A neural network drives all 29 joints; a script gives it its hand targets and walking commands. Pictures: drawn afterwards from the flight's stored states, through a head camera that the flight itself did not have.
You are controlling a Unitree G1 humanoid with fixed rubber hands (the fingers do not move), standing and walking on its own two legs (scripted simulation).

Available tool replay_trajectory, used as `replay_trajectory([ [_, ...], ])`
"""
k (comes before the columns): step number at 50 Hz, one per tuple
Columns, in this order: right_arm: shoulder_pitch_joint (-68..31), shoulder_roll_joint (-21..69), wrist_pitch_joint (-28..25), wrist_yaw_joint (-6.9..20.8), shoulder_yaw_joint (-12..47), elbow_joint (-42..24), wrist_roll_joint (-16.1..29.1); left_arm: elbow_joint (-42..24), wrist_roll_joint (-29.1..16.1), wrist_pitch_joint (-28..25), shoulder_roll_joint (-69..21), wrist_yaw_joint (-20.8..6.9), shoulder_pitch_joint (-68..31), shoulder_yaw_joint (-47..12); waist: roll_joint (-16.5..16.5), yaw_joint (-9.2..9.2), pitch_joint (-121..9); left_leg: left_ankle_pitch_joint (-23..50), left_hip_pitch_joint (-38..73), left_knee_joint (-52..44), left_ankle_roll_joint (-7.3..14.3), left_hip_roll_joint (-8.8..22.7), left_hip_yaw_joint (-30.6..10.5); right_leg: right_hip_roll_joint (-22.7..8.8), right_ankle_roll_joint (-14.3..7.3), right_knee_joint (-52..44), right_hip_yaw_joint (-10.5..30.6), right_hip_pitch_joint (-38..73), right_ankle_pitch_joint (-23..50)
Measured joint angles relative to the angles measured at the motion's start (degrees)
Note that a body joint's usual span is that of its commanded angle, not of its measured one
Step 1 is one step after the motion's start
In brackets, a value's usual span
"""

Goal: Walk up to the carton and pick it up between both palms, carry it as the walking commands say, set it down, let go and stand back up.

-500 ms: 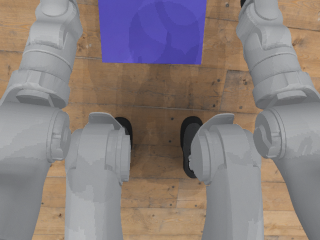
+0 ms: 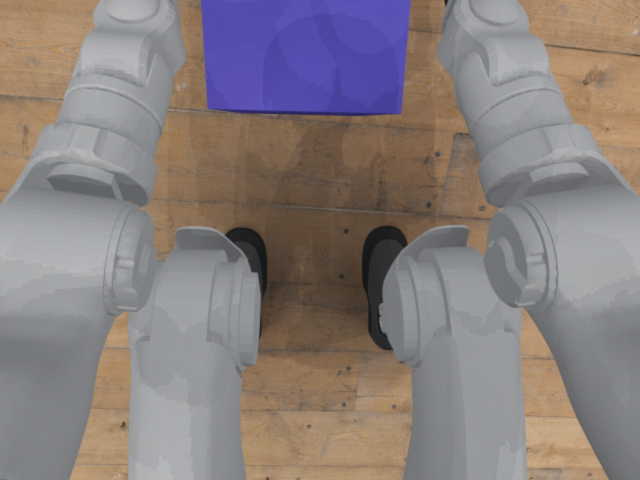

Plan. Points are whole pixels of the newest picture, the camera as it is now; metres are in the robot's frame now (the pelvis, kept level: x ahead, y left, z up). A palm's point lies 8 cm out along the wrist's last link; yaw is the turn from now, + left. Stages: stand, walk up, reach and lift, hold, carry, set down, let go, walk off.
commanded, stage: reach and lift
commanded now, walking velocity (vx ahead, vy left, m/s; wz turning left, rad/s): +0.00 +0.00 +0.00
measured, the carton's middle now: out of the picture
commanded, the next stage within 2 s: none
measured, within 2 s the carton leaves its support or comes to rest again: leaves its support in 0.78 s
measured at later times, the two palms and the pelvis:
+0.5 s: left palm out of the picture +0.55 +0.15 -0.19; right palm out of the picture +0.55 -0.11 -0.18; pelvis +0.02 +0.00 -0.02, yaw +0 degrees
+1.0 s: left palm out of the picture +0.55 +0.14 -0.18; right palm out of the picture +0.55 -0.11 -0.16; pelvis +0.01 -0.01 -0.01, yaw +1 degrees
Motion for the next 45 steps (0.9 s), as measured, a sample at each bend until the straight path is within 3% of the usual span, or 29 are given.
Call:
replay_trajectory([
  [9,-1.11,1.34,0.15,-1.07,-2.23,1.26,-2.20,0.32,0.66,-0.11,-1.04,0.63,-0.51,0.74,0.02,0.43,0.07,-0.46,0.15,0.10,0.00,-0.05,0.13,0.19,0.12,0.20,0.24,0.11,-0.48],
  [13,-1.09,2.36,1.00,-1.02,-5.16,1.88,-5.23,1.18,3.66,1.46,-1.49,0.23,-0.68,3.23,0.16,0.02,-0.64,-0.72,-0.07,0.92,-0.08,-0.34,0.32,0.21,0.21,1.26,0.48,-0.08,-0.99],
  [17,0.36,2.57,3.25,-0.04,-7.07,0.71,-7.15,-0.38,6.90,3.85,-2.60,-0.95,0.81,5.32,-0.05,0.11,-1.97,-1.66,-0.48,2.64,-0.16,-0.42,0.31,0.50,0.29,3.00,0.49,-0.55,-1.91],
  [32,4.53,4.23,6.21,1.76,-10.87,-3.31,-10.06,-2.71,9.25,6.67,-3.63,-2.92,4.56,7.38,-0.37,0.01,-6.12,-3.98,-1.72,5.02,-0.53,-0.94,-0.11,1.36,0.63,5.28,0.49,-1.72,-4.24],
  [45,5.33,6.06,7.09,-1.44,-10.80,-7.16,-8.59,-4.82,7.36,8.12,-3.40,0.94,5.17,4.49,-0.91,-0.73,-4.81,-3.75,-0.11,4.54,-1.58,-2.04,-0.92,2.78,1.47,4.84,0.94,0.01,-4.25],
])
